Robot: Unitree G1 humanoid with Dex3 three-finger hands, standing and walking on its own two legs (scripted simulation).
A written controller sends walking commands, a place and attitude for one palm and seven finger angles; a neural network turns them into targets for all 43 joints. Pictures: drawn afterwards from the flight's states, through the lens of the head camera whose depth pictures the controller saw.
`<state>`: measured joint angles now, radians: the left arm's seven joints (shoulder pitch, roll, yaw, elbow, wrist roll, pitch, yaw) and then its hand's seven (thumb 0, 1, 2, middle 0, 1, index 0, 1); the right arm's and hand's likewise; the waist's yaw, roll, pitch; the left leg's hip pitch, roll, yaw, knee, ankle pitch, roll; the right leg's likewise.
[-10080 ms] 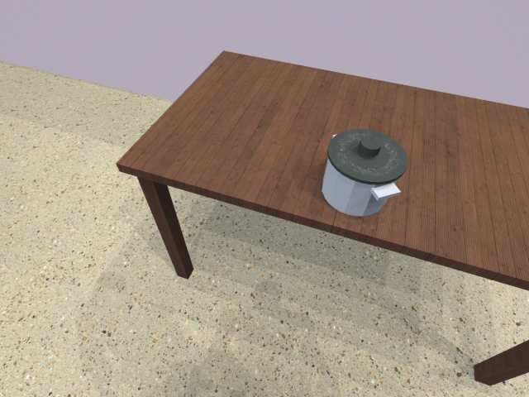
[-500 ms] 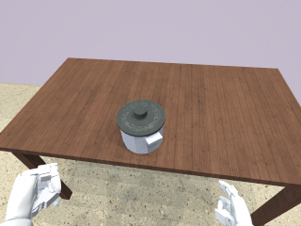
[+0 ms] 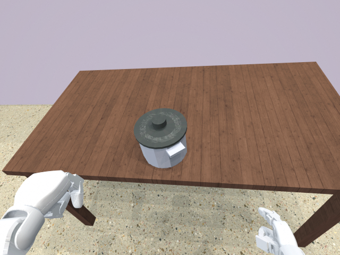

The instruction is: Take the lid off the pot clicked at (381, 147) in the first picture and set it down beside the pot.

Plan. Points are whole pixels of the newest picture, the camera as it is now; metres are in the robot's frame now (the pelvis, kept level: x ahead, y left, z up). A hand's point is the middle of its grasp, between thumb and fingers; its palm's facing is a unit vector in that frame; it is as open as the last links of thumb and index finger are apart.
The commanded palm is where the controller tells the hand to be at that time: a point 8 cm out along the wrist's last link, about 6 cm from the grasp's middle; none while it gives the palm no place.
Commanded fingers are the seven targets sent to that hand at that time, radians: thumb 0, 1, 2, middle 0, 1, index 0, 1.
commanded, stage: reach forward and open the fingers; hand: left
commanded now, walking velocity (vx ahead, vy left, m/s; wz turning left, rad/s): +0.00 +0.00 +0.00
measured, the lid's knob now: (159, 121) +0.48 +0.10 +0.04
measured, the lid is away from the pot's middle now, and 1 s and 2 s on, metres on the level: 0.00 0.00 0.00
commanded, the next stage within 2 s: move the open hand above the knob in 0.68 s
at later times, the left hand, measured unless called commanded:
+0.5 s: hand (64, 176) +0.25 +0.26 +0.10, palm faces -0.19 -0.05 -0.98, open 9.2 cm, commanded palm +0.23 +0.26 +0.16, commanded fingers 0.00 -0.26 1.34 -0.83 -0.08 -0.83 -0.08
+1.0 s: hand (84, 155) +0.30 +0.24 +0.10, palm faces -0.23 -0.04 -0.97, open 10.1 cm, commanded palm +0.29 +0.23 +0.17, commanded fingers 0.00 -0.27 1.37 -0.83 -0.08 -0.83 -0.08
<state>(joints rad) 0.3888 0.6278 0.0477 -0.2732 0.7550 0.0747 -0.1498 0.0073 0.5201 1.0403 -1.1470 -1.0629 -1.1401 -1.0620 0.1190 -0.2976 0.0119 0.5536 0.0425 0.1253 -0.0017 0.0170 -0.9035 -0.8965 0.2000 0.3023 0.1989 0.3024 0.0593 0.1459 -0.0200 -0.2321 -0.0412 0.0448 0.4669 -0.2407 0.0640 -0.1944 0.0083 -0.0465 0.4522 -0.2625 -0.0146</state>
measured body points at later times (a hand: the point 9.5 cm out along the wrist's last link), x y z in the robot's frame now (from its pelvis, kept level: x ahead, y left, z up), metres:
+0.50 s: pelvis -0.02 +0.01 +0.00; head -0.01 -0.04 +0.45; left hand +0.25 +0.26 +0.16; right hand +0.18 -0.21 -0.11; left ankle +0.00 +0.08 -0.74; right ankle -0.01 -0.11 -0.74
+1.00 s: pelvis -0.01 +0.02 +0.00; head +0.01 -0.02 +0.45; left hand +0.31 +0.24 +0.16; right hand +0.19 -0.19 -0.11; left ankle +0.00 +0.08 -0.74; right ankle -0.01 -0.11 -0.74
